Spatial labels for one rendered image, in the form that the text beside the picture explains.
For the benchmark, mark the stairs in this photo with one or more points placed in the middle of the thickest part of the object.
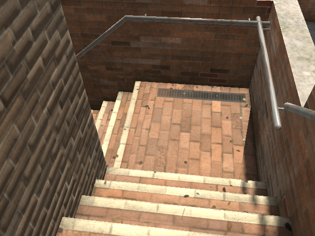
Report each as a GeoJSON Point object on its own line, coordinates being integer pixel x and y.
{"type": "Point", "coordinates": [133, 202]}
{"type": "Point", "coordinates": [109, 122]}

